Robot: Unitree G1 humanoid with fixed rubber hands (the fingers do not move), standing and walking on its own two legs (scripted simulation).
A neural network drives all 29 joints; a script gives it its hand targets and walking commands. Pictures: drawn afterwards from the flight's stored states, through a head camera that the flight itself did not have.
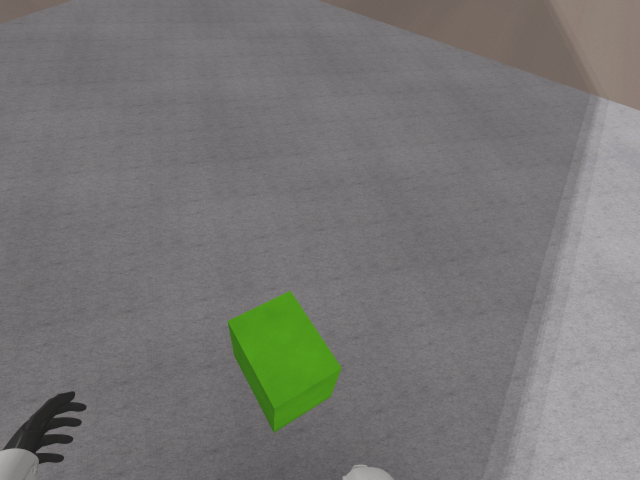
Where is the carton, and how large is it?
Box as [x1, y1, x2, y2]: [228, 291, 341, 432]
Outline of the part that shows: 290,291 228,321 234,355 274,432 329,397 341,368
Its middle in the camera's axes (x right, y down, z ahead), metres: -0.10 +0.34 +1.14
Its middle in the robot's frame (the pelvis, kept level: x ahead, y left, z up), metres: +0.52 +0.03 -0.65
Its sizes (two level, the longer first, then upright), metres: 0.270 0.200 0.245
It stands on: the floor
